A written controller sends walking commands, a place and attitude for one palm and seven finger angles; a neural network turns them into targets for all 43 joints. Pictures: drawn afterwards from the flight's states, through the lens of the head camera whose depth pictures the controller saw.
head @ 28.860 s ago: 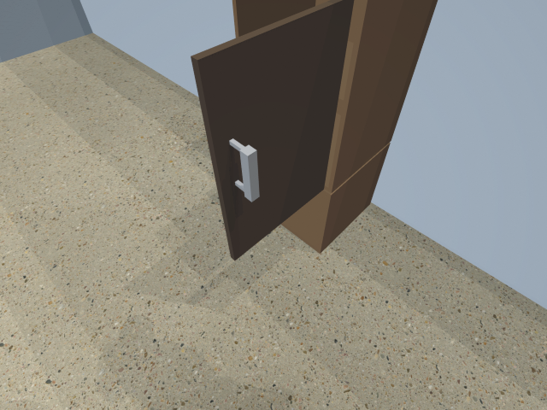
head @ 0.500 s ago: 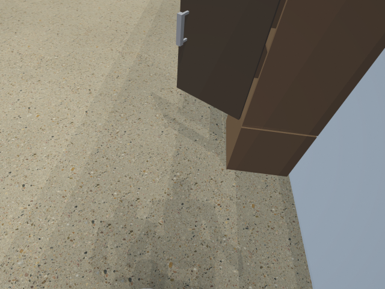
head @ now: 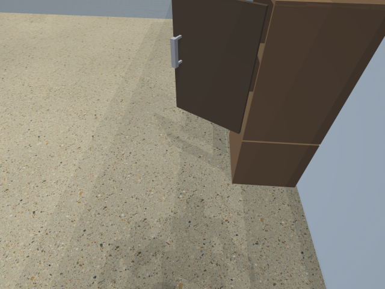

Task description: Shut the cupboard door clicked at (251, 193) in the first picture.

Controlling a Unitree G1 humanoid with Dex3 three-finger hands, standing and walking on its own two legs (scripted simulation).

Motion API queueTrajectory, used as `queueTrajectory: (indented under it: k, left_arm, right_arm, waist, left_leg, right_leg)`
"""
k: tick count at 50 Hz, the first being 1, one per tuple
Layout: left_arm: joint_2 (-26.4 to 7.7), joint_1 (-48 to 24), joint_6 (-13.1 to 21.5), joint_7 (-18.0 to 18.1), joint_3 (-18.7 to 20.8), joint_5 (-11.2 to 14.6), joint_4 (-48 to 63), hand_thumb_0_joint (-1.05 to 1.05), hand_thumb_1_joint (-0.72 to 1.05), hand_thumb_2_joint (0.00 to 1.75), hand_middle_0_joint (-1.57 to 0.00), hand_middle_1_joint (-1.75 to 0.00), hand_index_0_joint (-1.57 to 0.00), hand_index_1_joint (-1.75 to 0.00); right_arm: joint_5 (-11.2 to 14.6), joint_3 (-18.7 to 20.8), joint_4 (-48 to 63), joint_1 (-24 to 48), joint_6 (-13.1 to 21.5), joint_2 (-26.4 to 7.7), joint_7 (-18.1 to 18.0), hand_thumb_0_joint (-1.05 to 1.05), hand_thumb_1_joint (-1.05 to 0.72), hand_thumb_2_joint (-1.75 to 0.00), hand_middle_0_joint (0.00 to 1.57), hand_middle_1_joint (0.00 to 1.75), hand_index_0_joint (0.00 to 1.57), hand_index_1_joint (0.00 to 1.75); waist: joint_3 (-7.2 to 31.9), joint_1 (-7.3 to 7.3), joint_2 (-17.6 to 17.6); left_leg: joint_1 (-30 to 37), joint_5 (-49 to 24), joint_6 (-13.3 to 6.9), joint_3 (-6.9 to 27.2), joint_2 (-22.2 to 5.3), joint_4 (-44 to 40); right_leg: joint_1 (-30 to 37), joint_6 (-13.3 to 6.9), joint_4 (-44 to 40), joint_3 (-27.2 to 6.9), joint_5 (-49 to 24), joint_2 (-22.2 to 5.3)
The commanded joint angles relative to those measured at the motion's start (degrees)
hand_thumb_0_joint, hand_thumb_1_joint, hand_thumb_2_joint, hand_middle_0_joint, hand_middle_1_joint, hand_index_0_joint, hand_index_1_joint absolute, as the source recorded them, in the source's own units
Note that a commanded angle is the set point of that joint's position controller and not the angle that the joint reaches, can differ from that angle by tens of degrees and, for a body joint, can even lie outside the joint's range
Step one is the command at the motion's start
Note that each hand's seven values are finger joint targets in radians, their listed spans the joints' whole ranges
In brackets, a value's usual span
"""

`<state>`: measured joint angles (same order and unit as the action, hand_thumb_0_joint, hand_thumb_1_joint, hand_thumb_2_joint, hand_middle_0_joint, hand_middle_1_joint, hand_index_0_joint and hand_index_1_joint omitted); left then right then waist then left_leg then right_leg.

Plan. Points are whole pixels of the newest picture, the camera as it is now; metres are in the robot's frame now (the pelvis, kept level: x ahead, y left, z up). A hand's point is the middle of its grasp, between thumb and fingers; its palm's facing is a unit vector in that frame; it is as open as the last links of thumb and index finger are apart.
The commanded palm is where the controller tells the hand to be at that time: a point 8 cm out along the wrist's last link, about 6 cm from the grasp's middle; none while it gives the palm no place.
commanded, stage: let the arm hang, fingers relaxed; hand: left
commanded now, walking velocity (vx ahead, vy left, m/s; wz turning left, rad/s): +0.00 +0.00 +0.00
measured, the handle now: (177, 51) +1.08 +0.13 +0.00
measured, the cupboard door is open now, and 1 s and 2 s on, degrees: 60 60 60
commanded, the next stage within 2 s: look to check the result in 0.18 s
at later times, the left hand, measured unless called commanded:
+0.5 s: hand out of the picture +0.07 +0.23 -0.16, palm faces -0.01 -0.95 -0.32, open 7.4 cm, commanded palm none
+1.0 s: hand out of the picture +0.10 +0.21 -0.16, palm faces +0.01 -0.95 -0.31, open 7.4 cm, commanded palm none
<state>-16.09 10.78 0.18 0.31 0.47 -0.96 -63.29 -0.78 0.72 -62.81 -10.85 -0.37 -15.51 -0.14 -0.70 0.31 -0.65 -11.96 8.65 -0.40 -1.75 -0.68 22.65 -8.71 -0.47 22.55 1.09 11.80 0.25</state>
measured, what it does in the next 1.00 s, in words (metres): stands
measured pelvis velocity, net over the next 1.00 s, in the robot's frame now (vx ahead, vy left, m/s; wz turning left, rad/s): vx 0.04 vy -0.02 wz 0.02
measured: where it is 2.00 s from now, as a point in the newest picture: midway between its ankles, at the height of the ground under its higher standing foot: outside the picture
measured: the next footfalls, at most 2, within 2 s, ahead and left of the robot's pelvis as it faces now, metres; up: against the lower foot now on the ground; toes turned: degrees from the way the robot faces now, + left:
right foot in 1.64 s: +0.10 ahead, -0.12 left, +0.00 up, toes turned +24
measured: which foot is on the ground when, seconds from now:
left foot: down 0.00-1.00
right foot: down 0.00-1.00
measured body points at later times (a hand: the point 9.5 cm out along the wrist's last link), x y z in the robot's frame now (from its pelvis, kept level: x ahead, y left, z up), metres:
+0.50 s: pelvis +0.02 -0.01 +0.00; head +0.03 -0.01 +0.45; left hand +0.07 +0.28 -0.14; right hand +0.08 -0.29 -0.14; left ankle +0.04 +0.11 -0.74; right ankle +0.01 -0.12 -0.74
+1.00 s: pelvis +0.04 -0.02 +0.00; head +0.05 -0.02 +0.45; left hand +0.10 +0.26 -0.14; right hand +0.10 -0.30 -0.14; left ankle +0.04 +0.11 -0.74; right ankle +0.01 -0.12 -0.74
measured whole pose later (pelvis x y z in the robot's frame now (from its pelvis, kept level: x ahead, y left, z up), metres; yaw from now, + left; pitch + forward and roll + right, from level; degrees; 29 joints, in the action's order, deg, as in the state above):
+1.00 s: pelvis +0.04 -0.02 +0.00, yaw +1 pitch -1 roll +0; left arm -16.5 8.4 0.0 1.0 0.8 -0.7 -63.9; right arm -0.6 0.4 -63.4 -8.1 -0.8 -16.8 -0.7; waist -2.2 0.9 -0.1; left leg -8.7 10.0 1.2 -0.4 -1.2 20.0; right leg -4.9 -1.6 19.6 2.4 13.5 1.0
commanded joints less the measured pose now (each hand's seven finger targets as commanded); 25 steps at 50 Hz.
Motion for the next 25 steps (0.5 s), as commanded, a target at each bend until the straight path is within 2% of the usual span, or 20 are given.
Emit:
queueTrajectory:
  k: [1,7,9,19,25]
  left_arm:
    - [-10.5,-0.1,1.1,0.6,2.1,0.2,2.2,0.0,0.9,0.9,-0.2,-0.3,-0.2,-0.3]
    - [-11.0,-1.5,1.4,0.6,2.4,0.2,2.3,0.0,0.9,0.9,-0.2,-0.3,-0.2,-0.3]
    - [-10.8,-2.1,1.3,0.5,2.3,0.3,2.2,0.0,0.9,0.9,-0.2,-0.3,-0.2,-0.3]
    - [-11.3,-2.8,1.4,0.6,2.2,0.4,1.7,0.0,0.9,0.9,-0.2,-0.3,-0.2,-0.3]
    - [-11.7,-2.7,1.5,0.7,2.0,0.4,1.4,0.0,0.9,0.9,-0.2,-0.3,-0.2,-0.3]
  right_arm:
    - [-0.2,1.6,2.3,1.2,1.4,-10.3,-0.9,0.0,-0.9,-0.9,0.2,0.3,0.2,0.3]
    - [-0.1,1.6,2.3,2.3,1.7,-11.2,-1.0,0.0,-0.9,-0.9,0.2,0.3,0.2,0.3]
    - [-0.1,1.5,2.0,2.7,1.6,-11.0,-1.1,0.0,-0.9,-0.9,0.2,0.3,0.2,0.3]
    - [0.0,1.4,1.9,3.4,1.4,-12.0,-1.1,0.0,-0.9,-0.9,0.2,0.3,0.2,0.3]
    - [0.0,1.5,1.8,3.9,1.3,-12.3,-1.2,0.0,-0.9,-0.9,0.2,0.3,0.2,0.3]
  waist:
    - [-0.6,-0.45,-0.7]
    - [1.2,-0.43,-1.1]
    - [0.2,-0.38,-1.8]
    - [0.7,-0.07,0.5]
    - [1.5,0.01,-0.1]
  left_leg:
    - [1.3,-0.3,-1.1,6.7,-5.8,-5.7]
    - [2.7,-4.3,-0.9,6.5,-6.1,-5.5]
    - [2.6,-4.1,-0.7,6.3,-6.1,-6.0]
    - [4.7,-5.2,-0.6,6.0,-6.3,-5.9]
    - [6.0,-6.7,-0.6,5.8,-6.4,-5.8]
  right_leg:
    - [-1.8,-2.3,-6.3,-6.3,0.0,-6.4]
    - [0.7,-2.2,-6.4,-5.8,-4.3,-6.6]
    - [0.6,-2.1,-6.6,-5.7,-4.4,-6.7]
    - [1.2,-2.1,-7.7,-5.9,-6.5,-6.8]
    - [1.8,-2.1,-7.6,-5.9,-8.6,-6.9]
